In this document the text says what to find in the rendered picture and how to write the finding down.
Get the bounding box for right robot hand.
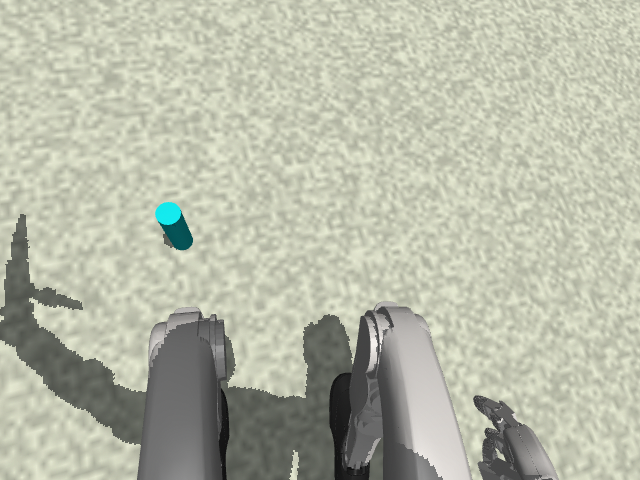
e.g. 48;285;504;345
473;395;559;480

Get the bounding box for right robot foot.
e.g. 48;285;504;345
329;373;370;480

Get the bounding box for can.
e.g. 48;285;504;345
155;202;193;250

